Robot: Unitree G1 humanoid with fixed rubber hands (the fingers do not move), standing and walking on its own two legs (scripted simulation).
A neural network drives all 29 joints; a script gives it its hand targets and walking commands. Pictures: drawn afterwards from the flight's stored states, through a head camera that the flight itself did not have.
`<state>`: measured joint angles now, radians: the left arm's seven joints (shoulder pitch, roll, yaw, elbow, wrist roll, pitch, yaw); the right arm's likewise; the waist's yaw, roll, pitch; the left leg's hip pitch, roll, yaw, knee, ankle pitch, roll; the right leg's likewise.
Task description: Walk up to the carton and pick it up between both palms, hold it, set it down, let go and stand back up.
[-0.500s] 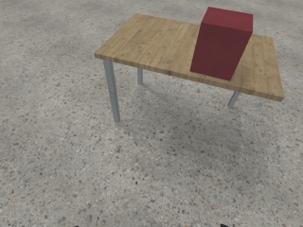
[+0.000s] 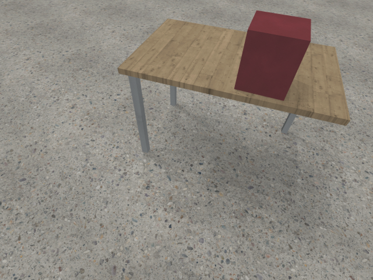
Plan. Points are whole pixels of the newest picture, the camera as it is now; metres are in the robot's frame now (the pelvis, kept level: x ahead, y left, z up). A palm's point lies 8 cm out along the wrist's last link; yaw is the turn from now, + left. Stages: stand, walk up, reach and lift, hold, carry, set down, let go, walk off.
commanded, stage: stand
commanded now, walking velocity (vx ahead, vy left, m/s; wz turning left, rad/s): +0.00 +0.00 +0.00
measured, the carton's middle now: (270, 56) +0.93 -0.36 +0.01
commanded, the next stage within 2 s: walk up in 0.68 s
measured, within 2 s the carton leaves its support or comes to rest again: neither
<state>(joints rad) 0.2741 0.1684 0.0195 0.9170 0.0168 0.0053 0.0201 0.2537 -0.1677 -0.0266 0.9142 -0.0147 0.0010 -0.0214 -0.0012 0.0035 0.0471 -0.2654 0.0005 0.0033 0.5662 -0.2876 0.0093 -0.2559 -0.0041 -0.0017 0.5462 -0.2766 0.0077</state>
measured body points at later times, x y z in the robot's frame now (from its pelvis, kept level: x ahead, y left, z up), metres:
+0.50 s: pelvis +0.00 +0.00 +0.01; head +0.01 +0.00 +0.46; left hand -0.01 +0.22 -0.15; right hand +0.01 -0.21 -0.15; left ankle +0.01 +0.11 -0.73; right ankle +0.01 -0.13 -0.73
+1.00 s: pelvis +0.00 -0.01 +0.01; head +0.01 -0.02 +0.46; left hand +0.00 +0.22 -0.15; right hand -0.01 -0.24 -0.15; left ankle +0.01 +0.11 -0.73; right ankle +0.01 -0.13 -0.69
